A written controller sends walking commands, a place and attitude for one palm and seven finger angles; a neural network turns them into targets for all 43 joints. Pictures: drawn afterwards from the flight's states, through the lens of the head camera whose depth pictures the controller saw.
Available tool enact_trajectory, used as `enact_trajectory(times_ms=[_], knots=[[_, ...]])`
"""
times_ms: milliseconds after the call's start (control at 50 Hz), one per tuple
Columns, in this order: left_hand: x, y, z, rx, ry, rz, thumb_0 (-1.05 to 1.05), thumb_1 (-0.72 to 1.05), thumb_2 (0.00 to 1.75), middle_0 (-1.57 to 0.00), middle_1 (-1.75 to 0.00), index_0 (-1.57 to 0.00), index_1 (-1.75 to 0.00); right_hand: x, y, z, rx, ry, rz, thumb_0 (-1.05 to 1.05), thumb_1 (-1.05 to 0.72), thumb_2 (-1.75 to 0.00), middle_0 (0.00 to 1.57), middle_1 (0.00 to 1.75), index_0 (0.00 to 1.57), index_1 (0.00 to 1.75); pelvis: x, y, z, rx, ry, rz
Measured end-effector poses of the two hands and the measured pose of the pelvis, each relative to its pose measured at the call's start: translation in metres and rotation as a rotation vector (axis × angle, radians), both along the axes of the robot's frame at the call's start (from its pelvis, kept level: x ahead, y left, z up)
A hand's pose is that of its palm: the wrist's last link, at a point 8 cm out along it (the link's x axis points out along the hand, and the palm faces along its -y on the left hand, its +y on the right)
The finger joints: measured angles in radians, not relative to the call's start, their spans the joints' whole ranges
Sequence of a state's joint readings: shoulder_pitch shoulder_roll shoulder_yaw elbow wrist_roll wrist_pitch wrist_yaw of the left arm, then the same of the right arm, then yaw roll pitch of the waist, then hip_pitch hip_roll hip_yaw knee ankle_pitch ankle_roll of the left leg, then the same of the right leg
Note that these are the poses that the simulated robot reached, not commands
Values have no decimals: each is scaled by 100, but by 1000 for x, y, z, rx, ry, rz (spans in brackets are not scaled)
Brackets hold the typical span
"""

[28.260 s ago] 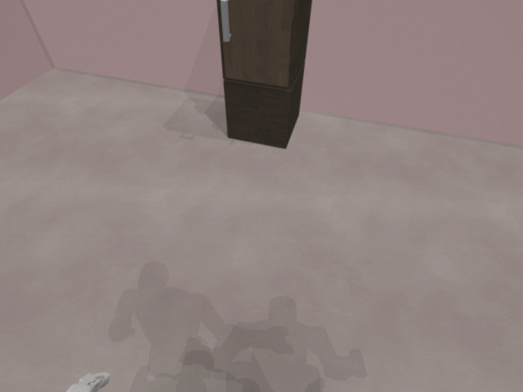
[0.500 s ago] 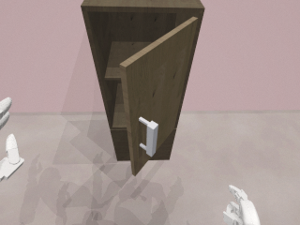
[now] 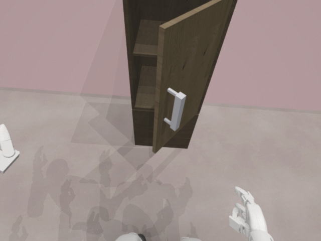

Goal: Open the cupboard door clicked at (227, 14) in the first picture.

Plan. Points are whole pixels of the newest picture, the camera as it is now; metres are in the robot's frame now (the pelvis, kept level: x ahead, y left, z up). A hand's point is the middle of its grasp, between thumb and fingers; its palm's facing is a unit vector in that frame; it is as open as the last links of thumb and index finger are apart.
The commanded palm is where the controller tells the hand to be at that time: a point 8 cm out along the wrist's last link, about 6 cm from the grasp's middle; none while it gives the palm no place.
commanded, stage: stop stepping back and stand still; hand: left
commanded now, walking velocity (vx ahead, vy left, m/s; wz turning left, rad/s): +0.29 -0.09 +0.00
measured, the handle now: (172, 109) +0.53 +0.00 -0.04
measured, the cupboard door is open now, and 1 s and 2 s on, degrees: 51 51 51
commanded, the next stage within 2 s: let the arm hang, fingers relaxed in 0.82 s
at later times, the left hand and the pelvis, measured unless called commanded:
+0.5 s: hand (25, 200) +0.15 +0.22 +0.16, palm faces +0.40 -0.82 -0.42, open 7.4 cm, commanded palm +0.08 +0.26 +0.18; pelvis -0.09 -0.02 -0.01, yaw -6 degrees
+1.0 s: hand (54, 239) +0.12 +0.21 +0.06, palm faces +0.18 -0.85 -0.49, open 7.4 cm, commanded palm none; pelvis -0.12 -0.04 +0.00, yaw -3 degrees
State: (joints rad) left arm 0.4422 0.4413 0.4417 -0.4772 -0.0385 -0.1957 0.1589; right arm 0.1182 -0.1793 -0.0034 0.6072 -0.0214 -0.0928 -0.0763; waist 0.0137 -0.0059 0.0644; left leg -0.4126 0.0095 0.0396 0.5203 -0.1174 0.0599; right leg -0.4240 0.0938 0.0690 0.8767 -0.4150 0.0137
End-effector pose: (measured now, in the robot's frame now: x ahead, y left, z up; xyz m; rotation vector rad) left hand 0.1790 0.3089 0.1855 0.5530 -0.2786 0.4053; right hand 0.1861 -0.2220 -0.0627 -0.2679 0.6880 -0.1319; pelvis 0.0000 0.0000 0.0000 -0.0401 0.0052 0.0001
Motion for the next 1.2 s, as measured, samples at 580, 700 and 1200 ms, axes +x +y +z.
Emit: enact_trajectory(times_ms=[580,700,1200], knots=[[-81,-73,-10,1,51,-133,2,89,89,-20,-30,-21,-30,-206,-70,-29,52,41,-230,2,-90,-90,20,30,20,30,-110,-37,-9,80,-51,-104],[-118,-95,8,57,43,-154,2,88,89,-21,-30,-22,-30,-213,-75,-33,67,115,-180,2,-90,-90,20,30,20,30,-118,-50,-2,71,-31,-105],[-230,-122,-316,-546,1392,-16,1,91,89,-20,-30,-20,-30,-232,-66,-38,2,344,-109,1,-91,-90,20,30,20,30,-141,-28,3,49,-32,-58]])
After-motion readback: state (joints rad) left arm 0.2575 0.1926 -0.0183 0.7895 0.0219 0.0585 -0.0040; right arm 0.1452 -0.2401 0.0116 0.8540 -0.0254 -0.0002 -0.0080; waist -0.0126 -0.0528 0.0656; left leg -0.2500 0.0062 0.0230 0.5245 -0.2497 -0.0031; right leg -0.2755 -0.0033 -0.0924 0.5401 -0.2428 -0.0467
